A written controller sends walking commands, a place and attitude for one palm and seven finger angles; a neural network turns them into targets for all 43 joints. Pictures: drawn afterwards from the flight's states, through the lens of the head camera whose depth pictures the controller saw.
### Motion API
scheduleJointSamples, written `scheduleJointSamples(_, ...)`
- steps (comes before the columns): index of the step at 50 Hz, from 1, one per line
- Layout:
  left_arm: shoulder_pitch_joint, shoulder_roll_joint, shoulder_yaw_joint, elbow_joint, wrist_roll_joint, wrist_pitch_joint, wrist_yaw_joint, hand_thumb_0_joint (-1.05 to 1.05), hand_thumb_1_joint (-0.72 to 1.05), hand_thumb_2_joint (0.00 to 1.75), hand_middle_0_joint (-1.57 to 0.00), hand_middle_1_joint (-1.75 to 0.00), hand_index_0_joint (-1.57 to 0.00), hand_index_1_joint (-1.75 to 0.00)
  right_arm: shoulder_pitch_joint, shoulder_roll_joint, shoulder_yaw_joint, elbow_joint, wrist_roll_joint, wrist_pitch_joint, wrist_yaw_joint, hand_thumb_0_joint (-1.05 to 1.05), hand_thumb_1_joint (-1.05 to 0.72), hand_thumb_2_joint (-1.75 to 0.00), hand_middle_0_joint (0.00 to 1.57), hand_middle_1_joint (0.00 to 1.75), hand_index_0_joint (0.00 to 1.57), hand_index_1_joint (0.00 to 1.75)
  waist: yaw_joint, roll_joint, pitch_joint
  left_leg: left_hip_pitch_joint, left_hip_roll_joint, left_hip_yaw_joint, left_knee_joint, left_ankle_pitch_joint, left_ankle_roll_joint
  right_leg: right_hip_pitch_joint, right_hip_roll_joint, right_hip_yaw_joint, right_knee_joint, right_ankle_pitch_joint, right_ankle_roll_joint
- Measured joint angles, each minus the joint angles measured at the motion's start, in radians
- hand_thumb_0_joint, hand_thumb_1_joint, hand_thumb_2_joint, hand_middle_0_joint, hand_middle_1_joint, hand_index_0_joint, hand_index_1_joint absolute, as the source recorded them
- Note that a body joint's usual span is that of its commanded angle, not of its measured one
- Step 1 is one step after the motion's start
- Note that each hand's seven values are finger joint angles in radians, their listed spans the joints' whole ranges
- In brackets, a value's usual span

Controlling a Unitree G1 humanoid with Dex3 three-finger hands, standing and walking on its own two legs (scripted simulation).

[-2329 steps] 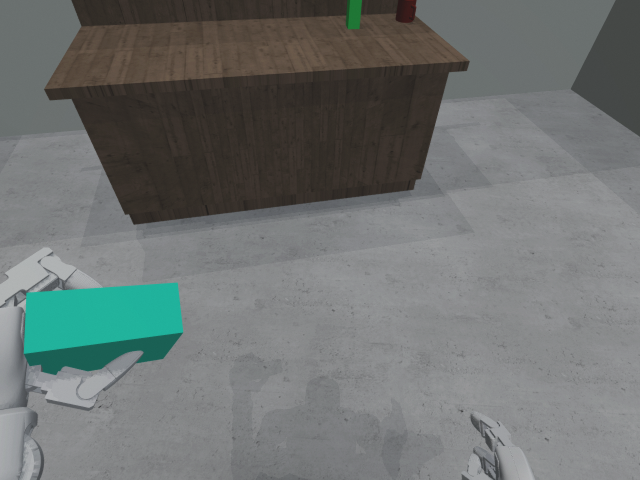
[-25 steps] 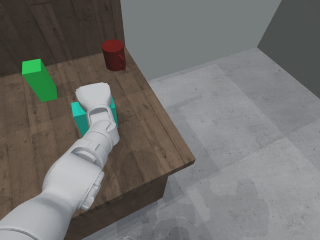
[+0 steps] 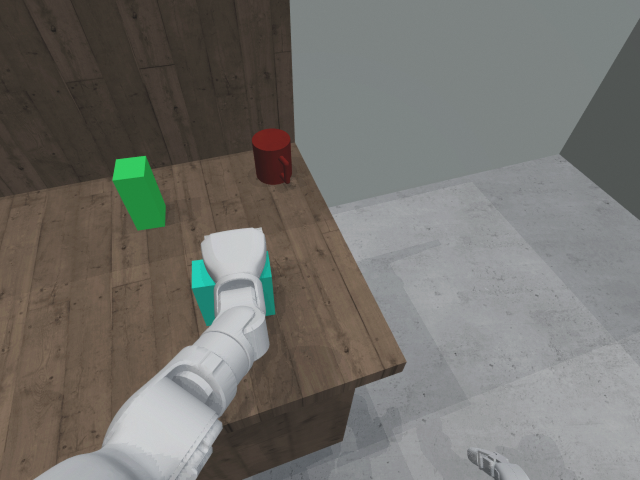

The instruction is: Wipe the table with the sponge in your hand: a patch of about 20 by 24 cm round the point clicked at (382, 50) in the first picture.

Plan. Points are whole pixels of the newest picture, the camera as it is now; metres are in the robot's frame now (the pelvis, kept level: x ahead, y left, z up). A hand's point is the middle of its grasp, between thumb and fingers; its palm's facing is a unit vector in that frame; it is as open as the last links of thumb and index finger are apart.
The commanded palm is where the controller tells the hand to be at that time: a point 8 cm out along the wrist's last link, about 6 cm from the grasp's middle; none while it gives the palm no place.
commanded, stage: wipe back along the third lane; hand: left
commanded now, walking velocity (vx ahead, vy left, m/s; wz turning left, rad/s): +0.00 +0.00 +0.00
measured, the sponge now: (237, 296) +0.39 +0.16 -0.04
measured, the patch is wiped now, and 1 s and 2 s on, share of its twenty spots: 1.00 1.00 1.00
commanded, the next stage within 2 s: slide back across to the middle lane in 1.78 s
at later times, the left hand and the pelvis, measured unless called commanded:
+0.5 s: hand (244, 307) +0.34 +0.13 +0.00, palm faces -0.06 -0.02 -1.00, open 9.1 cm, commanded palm +0.30 +0.11 +0.03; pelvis -0.02 -0.01 +0.00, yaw +0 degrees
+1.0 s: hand (253, 327) +0.32 +0.11 +0.00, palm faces -0.05 -0.03 -1.00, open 9.1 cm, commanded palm +0.27 +0.09 +0.03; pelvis -0.02 -0.02 +0.00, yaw +1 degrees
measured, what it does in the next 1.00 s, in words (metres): stands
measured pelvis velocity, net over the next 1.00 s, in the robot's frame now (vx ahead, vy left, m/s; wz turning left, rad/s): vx -0.02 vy -0.02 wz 0.01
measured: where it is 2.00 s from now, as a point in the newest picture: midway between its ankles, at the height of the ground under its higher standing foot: outside the picture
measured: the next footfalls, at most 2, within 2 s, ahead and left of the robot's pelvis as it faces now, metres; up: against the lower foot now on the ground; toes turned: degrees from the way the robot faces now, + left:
none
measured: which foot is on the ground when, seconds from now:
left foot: down 0.00-1.00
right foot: down 0.00-1.00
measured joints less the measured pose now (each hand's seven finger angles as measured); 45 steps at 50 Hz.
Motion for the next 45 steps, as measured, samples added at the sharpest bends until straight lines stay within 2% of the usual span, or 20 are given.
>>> scheduleJointSamples(9,0.087,0.000,-0.017,-0.083,0.003,0.012,-0.022,-0.01,-0.42,1.09,-0.78,-1.50,-0.79,-1.50,-0.001,-0.008,0.004,-0.007,0.009,0.018,-0.010,0.00,-0.91,-0.90,0.19,0.30,0.20,0.30,0.009,0.006,0.011,0.053,0.001,-0.003,-0.025,0.014,-0.007,0.047,0.001,-0.003,-0.012,0.006,-0.008)
scheduleJointSamples(19,0.129,0.007,-0.019,-0.112,0.003,-0.005,-0.033,-0.01,-0.41,1.09,-0.78,-1.50,-0.79,-1.50,0.009,-0.008,0.009,-0.007,0.017,0.013,-0.025,0.00,-0.91,-0.90,0.19,0.30,0.20,0.30,0.009,0.010,0.022,0.077,0.002,-0.003,-0.040,0.033,-0.014,0.064,0.002,-0.003,-0.012,0.017,-0.015)
scheduleJointSamples(31,0.163,-0.011,-0.055,-0.126,-0.003,-0.006,-0.009,0.00,-0.41,1.09,-0.78,-1.50,-0.79,-1.50,0.018,-0.008,0.002,0.002,0.023,0.006,-0.014,0.01,-0.91,-0.90,0.19,0.30,0.19,0.30,0.023,0.020,0.022,0.082,0.003,-0.004,-0.035,0.039,-0.018,0.064,0.003,-0.005,0.005,0.017,-0.020)
scheduleJointSamples(45,0.238,-0.025,-0.106,-0.213,0.002,0.019,-0.020,0.00,-0.41,1.09,-0.77,-1.50,-0.79,-1.51,-0.014,-0.007,0.005,-0.016,0.028,0.016,0.003,0.01,-0.91,-0.90,0.19,0.30,0.19,0.30,0.045,0.021,0.023,0.113,0.002,-0.009,-0.039,0.037,-0.024,0.091,0.002,-0.010,0.011,0.007,-0.027)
